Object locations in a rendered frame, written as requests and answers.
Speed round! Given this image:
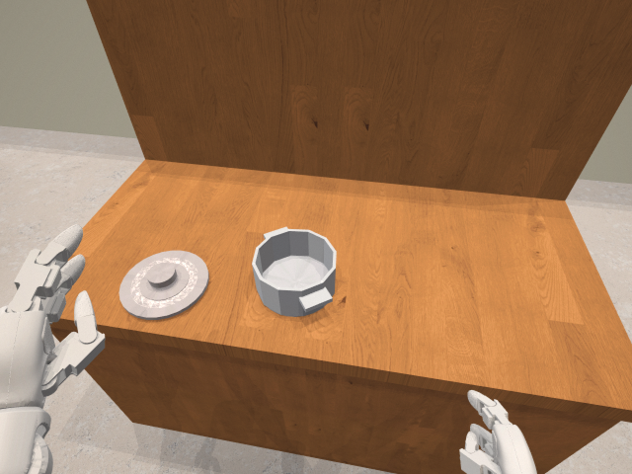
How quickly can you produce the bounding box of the lid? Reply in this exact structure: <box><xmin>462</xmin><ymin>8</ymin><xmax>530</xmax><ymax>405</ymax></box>
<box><xmin>119</xmin><ymin>251</ymin><xmax>209</xmax><ymax>320</ymax></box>

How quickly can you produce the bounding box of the pot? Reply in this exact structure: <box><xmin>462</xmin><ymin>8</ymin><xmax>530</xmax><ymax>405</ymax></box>
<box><xmin>252</xmin><ymin>227</ymin><xmax>337</xmax><ymax>317</ymax></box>

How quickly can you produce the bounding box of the left robot hand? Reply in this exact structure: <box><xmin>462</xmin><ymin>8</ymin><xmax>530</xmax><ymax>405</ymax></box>
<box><xmin>0</xmin><ymin>224</ymin><xmax>105</xmax><ymax>409</ymax></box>

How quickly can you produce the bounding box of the right robot hand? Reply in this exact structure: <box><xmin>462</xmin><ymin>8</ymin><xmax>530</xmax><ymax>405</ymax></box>
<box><xmin>459</xmin><ymin>390</ymin><xmax>537</xmax><ymax>474</ymax></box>

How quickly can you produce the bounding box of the knob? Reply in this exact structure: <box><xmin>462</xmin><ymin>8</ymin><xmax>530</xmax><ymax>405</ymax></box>
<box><xmin>146</xmin><ymin>263</ymin><xmax>177</xmax><ymax>288</ymax></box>

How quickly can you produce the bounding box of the robot left forearm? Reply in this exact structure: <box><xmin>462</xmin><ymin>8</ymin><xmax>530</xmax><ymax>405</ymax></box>
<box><xmin>0</xmin><ymin>407</ymin><xmax>53</xmax><ymax>474</ymax></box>

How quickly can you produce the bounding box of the table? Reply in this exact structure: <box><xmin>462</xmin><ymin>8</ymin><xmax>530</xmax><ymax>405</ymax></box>
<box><xmin>49</xmin><ymin>0</ymin><xmax>632</xmax><ymax>474</ymax></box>

